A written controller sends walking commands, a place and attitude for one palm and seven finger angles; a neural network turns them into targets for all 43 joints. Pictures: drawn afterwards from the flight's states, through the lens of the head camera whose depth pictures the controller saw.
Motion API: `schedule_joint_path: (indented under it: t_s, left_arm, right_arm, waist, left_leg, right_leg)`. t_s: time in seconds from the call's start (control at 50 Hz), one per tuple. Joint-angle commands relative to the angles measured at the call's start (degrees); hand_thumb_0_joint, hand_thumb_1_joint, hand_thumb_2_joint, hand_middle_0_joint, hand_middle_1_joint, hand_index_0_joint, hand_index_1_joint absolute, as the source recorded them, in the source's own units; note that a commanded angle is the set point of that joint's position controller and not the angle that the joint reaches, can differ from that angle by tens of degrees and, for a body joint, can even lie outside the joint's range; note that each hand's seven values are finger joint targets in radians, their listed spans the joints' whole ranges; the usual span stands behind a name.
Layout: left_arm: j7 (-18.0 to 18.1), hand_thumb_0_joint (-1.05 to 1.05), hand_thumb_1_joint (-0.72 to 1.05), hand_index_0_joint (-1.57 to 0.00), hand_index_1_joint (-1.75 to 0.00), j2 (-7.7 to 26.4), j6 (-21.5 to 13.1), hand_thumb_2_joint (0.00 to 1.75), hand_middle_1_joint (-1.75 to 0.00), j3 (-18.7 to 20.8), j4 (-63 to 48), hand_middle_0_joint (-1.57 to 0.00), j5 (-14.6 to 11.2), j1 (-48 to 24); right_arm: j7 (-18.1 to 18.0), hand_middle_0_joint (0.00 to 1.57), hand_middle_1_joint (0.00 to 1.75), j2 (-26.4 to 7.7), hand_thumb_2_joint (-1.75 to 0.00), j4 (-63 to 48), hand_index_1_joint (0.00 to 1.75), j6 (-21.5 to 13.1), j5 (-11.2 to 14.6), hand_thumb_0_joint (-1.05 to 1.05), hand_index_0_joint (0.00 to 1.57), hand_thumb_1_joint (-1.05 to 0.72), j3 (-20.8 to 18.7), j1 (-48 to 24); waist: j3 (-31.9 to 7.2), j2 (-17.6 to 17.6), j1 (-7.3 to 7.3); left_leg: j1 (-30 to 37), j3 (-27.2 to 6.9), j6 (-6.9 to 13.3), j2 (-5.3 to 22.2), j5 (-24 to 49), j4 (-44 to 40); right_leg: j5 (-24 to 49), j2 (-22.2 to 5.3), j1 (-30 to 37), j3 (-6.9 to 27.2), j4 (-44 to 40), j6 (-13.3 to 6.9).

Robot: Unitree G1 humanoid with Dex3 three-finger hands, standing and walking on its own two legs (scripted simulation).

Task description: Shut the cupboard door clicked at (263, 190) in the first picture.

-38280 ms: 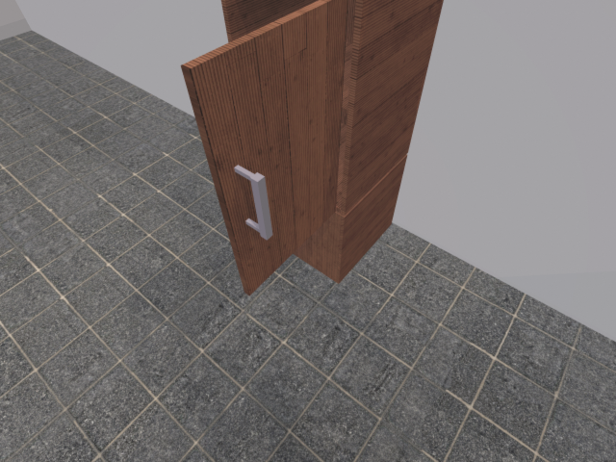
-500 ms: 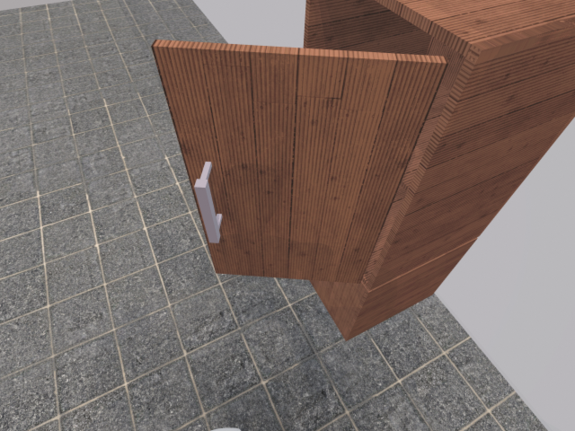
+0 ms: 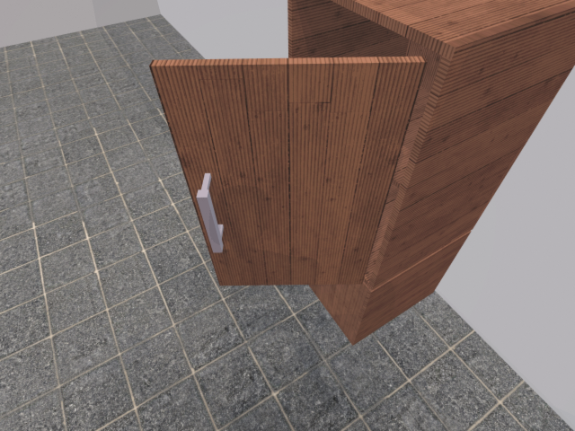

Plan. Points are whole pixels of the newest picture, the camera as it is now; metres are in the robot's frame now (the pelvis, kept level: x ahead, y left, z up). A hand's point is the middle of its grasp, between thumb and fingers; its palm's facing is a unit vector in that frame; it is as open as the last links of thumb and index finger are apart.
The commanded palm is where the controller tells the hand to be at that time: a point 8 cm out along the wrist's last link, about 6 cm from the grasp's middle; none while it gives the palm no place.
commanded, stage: come to a stop and stand still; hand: left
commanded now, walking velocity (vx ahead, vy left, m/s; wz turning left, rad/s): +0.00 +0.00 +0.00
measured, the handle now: (212, 215) +0.48 +0.17 -0.02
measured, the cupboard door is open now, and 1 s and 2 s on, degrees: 59 59 59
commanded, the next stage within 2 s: look again from close up in 0.16 s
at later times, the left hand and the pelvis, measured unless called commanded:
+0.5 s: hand out of the picture +0.04 +0.15 -0.15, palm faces -0.02 -0.97 -0.25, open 7.4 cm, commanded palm none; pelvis +0.01 -0.04 +0.01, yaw +0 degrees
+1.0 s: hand (191, 402) +0.17 +0.15 -0.05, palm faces +0.30 -0.94 -0.19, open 7.3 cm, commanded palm +0.10 +0.19 -0.06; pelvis +0.01 -0.07 +0.00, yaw +4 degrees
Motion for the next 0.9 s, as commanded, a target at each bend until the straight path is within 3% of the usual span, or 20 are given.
schedule_joint_path:
  t_s: [0.0, 0.06, 0.12, 0.16, 0.38, 0.52, 0.68, 0.82, 0.84, 0.86, 0.88]
  left_arm:
    - [0.0, 0.00, 0.90, -0.20, -0.30, 5.9, -1.0, 0.90, -0.30, 1.0, -3.2, -0.20, 0.0, 1.0]
    - [-0.2, 0.00, 0.90, -0.20, -0.30, 6.2, -1.1, 0.90, -0.30, 1.1, -2.9, -0.20, 0.1, 1.5]
    - [-0.2, 0.00, 0.90, -0.20, -0.30, 6.6, -1.6, 0.90, -0.30, 1.1, -2.4, -0.20, 0.0, 1.9]
    - [-0.2, 0.00, 0.90, -0.20, -0.30, 6.9, -1.9, 0.90, -0.30, 1.0, -2.0, -0.20, -0.2, 1.6]
    - [-0.3, 0.00, 0.90, -0.20, -0.30, 7.9, -2.8, 0.90, -0.30, 1.1, 1.1, -0.20, -0.5, 0.9]
    - [-0.3, 0.00, 0.90, -0.20, -0.30, 8.4, -3.1, 0.90, -0.30, 1.2, 2.4, -0.20, -0.5, -0.3]
    - [-0.3, 0.00, 0.90, -0.20, -0.30, 8.7, -3.3, 0.90, -0.30, 1.4, 2.8, -0.20, -0.7, -1.2]
    - [-0.3, 0.00, 0.90, -0.20, -0.30, 8.9, -3.5, 0.90, -0.30, 1.6, 2.8, -0.20, -0.6, -1.6]
    - [2.2, 0.00, 0.90, -0.20, -0.30, 6.7, -4.0, 0.90, -0.30, 1.9, 5.0, -0.20, -0.5, 6.9]
    - [0.5, 0.00, 0.90, -0.20, -0.30, 46.7, -23.0, 0.90, -0.30, 31.3, -79.9, -0.20, -8.9, -43.1]
    - [0.4, 0.00, 0.90, -0.22, -0.32, 10.7, -17.0, 0.90, -0.32, 4.5, -55.0, -0.22, -7.4, -0.4]
  right_arm:
    - [-0.2, 0.20, 0.30, -8.7, -0.90, -2.9, 0.30, -1.0, -0.5, 0.00, 0.20, -0.90, -1.2, 0.9]
    - [0.0, 0.20, 0.30, -8.9, -0.90, -2.2, 0.30, -1.2, -0.7, 0.00, 0.20, -0.90, -1.2, 1.0]
    - [0.0, 0.20, 0.30, -9.0, -0.90, -0.9, 0.30, -1.5, -0.6, 0.00, 0.20, -0.90, -1.0, 1.2]
    - [-0.1, 0.20, 0.30, -8.9, -0.90, 0.0, 0.30, -1.7, -0.5, 0.00, 0.20, -0.90, -0.7, 1.7]
    - [-0.4, 0.20, 0.30, -8.8, -0.90, 5.2, 0.30, -2.0, -0.3, 0.00, 0.20, -0.90, 0.0, 2.2]
    - [-0.6, 0.20, 0.30, -8.5, -0.90, 7.6, 0.30, -1.8, -0.3, 0.00, 0.20, -0.90, 0.3, 1.9]
    - [-0.7, 0.20, 0.30, -8.6, -0.90, 8.8, 0.30, -1.7, -0.4, 0.00, 0.20, -0.90, 0.4, 1.8]
    - [-0.8, 0.20, 0.30, -8.5, -0.90, 9.4, 0.30, -1.4, -0.5, 0.00, 0.20, -0.90, 0.3, 1.4]
    - [-0.2, 0.20, 0.30, -8.2, -0.90, 6.1, 0.30, -1.4, 0.5, 0.00, 0.20, -0.90, -0.5, -2.2]
    - [-8.5, 0.20, 0.30, -17.2, -0.90, -9.2, 0.30, -11.8, -1.3, 0.00, 0.20, -0.90, -4.1, 5.3]
    - [-7.8, 0.20, 0.30, -9.5, -0.90, -9.7, 0.30, -14.5, 2.8, 0.00, 0.20, -0.90, 0.2, -5.0]
  waist:
    - [2.5, -0.5, 0.65]
    - [2.3, -1.7, 0.52]
    - [0.4, -1.4, 0.52]
    - [-0.7, -3.1, 0.16]
    - [-2.8, -2.4, 0.05]
    - [-0.4, -1.9, 0.09]
    - [-2.3, -2.1, 0.12]
    - [-0.9, -2.5, 0.15]
    - [-2.2, -7.6, 2.44]
    - [-20.2, -7.4, -3.11]
    - [-26.2, 16.0, -0.89]
  left_leg:
    - [-3.5, -11.7, 0.0, 8.5, 1.2, -15.4]
    - [-2.8, -11.3, -0.2, 8.1, -2.0, -16.5]
    - [-0.2, -9.9, -0.2, 7.5, 2.2, -15.5]
    - [1.6, -8.9, -0.5, 7.2, 5.7, -14.3]
    - [5.5, -6.8, -1.5, 7.1, 12.3, -12.9]
    - [4.8, -6.3, -2.3, 7.2, 12.3, -13.2]
    - [6.1, -6.0, -3.0, 7.3, 13.4, -13.2]
    - [5.9, -5.7, -3.4, 7.3, 13.2, -13.2]
    - [-0.6, -2.3, -4.7, 7.9, 7.1, 0.2]
    - [21.6, -1.0, -0.9, 5.7, 20.5, 10.6]
    - [12.5, -3.5, -2.5, 0.3, 27.3, 5.7]
  right_leg:
    - [1.0, -0.4, -0.1, 0.6, -4.8, -3.1]
    - [1.6, -0.5, -0.3, 1.5, -5.7, -3.1]
    - [4.0, -1.3, 0.6, 2.0, -6.9, -3.1]
    - [6.0, -1.9, 1.0, 2.7, -7.7, -3.1]
    - [12.6, -3.2, 4.0, 3.3, -9.6, -3.6]
    - [14.2, -3.5, 4.7, 3.4, -11.2, -4.0]
    - [16.9, -3.7, 6.8, 3.4, -12.3, -4.3]
    - [18.3, -3.6, 7.0, 3.5, -13.4, -4.4]
    - [40.6, -8.2, 11.6, 6.5, -12.7, -0.1]
    - [33.4, -5.0, 11.6, 6.2, -5.4, -1.7]
    - [27.8, -0.2, 9.8, 1.0, 7.4, -3.0]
